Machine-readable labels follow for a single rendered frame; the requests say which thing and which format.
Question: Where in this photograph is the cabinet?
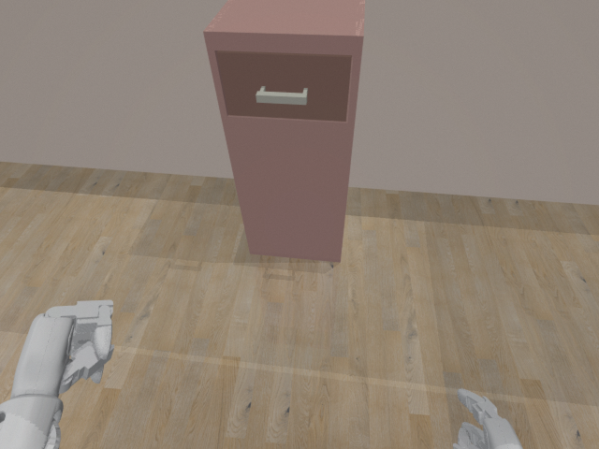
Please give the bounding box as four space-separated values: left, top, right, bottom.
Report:
203 0 365 263

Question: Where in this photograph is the left robot hand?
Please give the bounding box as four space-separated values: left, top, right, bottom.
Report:
10 300 114 399

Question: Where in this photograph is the right robot hand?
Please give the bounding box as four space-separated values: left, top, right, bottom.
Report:
453 388 523 449

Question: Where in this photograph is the handle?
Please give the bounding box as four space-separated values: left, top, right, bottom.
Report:
256 86 308 105

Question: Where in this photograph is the drawer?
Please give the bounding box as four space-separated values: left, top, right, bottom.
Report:
217 51 352 122

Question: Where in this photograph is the left robot forearm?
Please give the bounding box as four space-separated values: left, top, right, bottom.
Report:
0 394 64 449

